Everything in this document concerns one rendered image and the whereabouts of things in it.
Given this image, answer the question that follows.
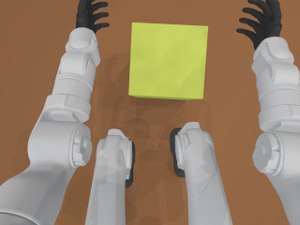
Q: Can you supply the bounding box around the robot left thigh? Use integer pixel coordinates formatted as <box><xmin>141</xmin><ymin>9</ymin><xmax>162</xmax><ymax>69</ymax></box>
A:
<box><xmin>85</xmin><ymin>135</ymin><xmax>132</xmax><ymax>225</ymax></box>

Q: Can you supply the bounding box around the right robot upper arm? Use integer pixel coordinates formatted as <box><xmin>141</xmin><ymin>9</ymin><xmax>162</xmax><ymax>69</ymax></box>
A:
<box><xmin>252</xmin><ymin>130</ymin><xmax>300</xmax><ymax>225</ymax></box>

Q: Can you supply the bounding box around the robot right hand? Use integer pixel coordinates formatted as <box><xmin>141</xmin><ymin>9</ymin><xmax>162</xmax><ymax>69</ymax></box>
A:
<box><xmin>236</xmin><ymin>0</ymin><xmax>282</xmax><ymax>51</ymax></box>

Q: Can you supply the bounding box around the left robot upper arm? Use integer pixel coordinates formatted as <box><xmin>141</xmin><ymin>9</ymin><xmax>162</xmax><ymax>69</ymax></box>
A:
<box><xmin>0</xmin><ymin>120</ymin><xmax>93</xmax><ymax>225</ymax></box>

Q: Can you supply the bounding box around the robot left forearm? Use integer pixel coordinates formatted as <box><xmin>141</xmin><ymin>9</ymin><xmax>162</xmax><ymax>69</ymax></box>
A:
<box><xmin>27</xmin><ymin>27</ymin><xmax>101</xmax><ymax>159</ymax></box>

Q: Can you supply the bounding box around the carton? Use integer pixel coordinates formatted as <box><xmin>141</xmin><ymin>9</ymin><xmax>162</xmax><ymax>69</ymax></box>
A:
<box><xmin>128</xmin><ymin>22</ymin><xmax>208</xmax><ymax>100</ymax></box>

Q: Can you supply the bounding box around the robot left hand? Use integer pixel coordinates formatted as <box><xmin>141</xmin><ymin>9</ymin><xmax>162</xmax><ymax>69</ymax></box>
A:
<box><xmin>76</xmin><ymin>0</ymin><xmax>109</xmax><ymax>33</ymax></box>

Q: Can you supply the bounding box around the robot left shin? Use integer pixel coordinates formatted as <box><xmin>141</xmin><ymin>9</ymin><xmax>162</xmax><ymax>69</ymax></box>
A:
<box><xmin>96</xmin><ymin>128</ymin><xmax>130</xmax><ymax>180</ymax></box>

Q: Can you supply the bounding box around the robot right forearm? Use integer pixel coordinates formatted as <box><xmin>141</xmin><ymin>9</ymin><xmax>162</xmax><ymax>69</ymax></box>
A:
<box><xmin>251</xmin><ymin>37</ymin><xmax>300</xmax><ymax>133</ymax></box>

